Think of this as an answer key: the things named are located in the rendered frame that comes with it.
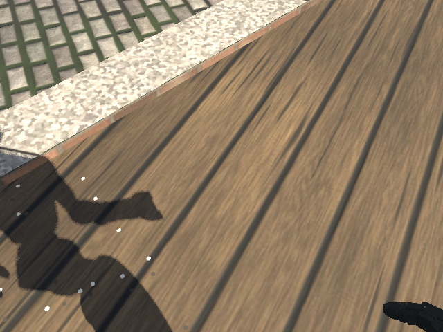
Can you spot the robot right hand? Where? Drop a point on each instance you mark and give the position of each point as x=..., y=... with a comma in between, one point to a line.
x=425, y=315

